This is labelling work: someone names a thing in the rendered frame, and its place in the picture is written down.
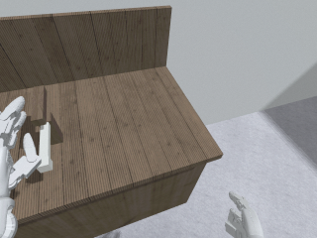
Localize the right robot hand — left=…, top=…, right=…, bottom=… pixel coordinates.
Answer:
left=225, top=191, right=264, bottom=238

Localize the counter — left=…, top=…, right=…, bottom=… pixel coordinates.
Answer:
left=0, top=5, right=224, bottom=238

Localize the left robot hand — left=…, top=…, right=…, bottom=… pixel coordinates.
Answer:
left=0, top=96, right=42, bottom=198

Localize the tap lever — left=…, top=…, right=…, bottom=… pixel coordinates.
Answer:
left=37, top=122, right=53, bottom=173

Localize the robot left forearm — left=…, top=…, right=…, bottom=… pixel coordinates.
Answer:
left=0, top=197, right=18, bottom=238

